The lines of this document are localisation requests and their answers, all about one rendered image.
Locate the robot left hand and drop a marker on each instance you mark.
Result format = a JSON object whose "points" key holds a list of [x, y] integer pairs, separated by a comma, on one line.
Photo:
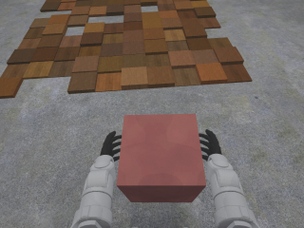
{"points": [[108, 145]]}

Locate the left robot forearm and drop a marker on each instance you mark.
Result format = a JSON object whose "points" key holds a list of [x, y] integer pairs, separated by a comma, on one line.
{"points": [[95, 206]]}

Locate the robot right hand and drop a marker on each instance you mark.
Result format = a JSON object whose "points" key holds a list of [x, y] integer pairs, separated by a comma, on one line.
{"points": [[212, 144]]}

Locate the carton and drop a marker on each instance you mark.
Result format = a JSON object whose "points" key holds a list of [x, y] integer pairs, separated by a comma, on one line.
{"points": [[160, 158]]}

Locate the right robot forearm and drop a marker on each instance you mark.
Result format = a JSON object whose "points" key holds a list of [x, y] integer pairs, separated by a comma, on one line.
{"points": [[232, 210]]}

